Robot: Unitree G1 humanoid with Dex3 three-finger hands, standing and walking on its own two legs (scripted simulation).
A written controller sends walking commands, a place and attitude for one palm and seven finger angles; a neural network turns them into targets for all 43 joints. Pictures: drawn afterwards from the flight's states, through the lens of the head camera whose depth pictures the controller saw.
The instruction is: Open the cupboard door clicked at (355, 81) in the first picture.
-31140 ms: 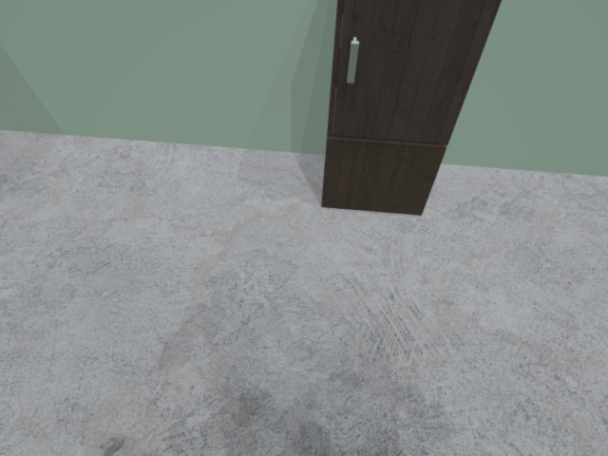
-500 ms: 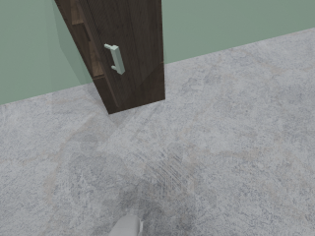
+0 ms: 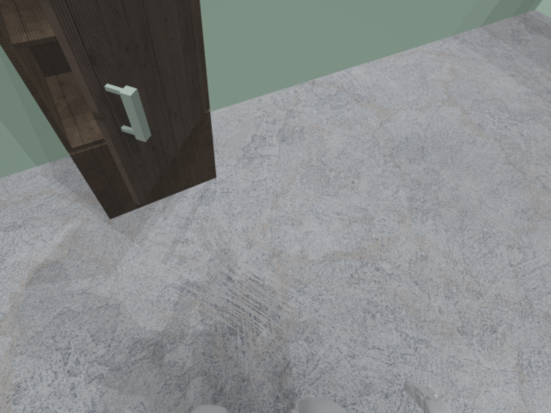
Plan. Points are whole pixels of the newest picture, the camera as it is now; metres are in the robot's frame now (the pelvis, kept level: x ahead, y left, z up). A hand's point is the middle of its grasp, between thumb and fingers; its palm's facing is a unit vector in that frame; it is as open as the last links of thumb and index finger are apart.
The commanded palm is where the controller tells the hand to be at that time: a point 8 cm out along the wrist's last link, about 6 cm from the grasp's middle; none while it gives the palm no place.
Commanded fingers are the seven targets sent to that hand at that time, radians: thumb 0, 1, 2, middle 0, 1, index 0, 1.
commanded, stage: walk to a spot facing it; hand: left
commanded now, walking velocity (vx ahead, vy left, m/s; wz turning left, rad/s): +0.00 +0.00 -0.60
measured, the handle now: (127, 112) +0.63 +0.38 -0.04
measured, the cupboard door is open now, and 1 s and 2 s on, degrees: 41 41 41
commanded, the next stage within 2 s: none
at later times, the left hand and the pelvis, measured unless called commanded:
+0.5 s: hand (213, 362) +0.20 +0.12 -0.15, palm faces -0.33 -0.91 -0.23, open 7.4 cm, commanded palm none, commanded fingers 0.00 0.90 0.90 -0.20 -0.30 -0.20 -0.30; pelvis +0.04 -0.04 +0.00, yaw -19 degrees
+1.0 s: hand (267, 249) +0.42 +0.05 -0.16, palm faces -0.56 -0.81 -0.17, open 7.4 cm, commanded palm none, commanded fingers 0.00 0.90 0.90 -0.20 -0.30 -0.20 -0.30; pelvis +0.23 -0.06 +0.01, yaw -36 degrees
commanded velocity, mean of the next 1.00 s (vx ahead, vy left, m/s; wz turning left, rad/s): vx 0.28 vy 0.00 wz -0.51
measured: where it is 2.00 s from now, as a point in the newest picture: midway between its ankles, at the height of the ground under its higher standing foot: (386, 300)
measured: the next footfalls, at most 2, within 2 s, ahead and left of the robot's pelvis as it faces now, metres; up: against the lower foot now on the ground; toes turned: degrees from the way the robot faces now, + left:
right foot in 0.34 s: +0.00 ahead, -0.15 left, +0.00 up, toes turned -20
left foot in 0.72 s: +0.29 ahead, +0.02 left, +0.00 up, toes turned -21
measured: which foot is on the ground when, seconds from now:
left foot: down 0.00-0.34, up 0.36-0.70, down 0.72-1.00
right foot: up 0.00-0.32, down 0.34-0.72, up 0.74-1.00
